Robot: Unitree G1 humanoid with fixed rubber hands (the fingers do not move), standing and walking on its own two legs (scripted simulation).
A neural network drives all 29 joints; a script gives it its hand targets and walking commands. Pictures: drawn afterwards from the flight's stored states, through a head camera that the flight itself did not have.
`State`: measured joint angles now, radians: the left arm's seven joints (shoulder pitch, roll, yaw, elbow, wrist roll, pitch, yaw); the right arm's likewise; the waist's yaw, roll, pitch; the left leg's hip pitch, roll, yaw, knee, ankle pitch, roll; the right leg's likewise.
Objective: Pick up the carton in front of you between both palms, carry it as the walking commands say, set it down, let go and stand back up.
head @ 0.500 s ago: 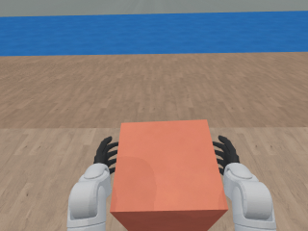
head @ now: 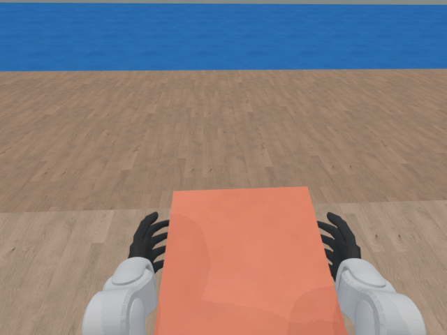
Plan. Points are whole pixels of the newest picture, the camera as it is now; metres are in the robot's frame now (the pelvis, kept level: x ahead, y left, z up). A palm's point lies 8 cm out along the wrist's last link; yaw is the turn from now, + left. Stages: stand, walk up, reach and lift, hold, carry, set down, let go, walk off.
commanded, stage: carry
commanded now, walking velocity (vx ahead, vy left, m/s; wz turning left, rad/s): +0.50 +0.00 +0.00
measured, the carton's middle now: (242, 281) +0.23 -0.01 +0.03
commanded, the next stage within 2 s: none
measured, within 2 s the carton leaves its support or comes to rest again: neither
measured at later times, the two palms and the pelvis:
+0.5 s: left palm (167, 133) +0.54 +0.14 +0.11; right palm (294, 127) +0.56 -0.16 +0.11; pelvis +0.33 -0.02 +0.01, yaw +4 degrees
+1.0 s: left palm (170, 69) +0.92 +0.18 +0.10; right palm (261, 67) +0.91 -0.12 +0.11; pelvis +0.68 +0.03 +0.01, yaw +0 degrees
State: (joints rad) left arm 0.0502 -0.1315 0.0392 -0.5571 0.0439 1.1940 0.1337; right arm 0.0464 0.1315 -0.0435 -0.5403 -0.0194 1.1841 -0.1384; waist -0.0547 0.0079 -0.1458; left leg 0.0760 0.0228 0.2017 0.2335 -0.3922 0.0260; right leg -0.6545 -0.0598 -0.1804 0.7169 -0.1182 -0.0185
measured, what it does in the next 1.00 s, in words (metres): walks ahead: right foot, then left foot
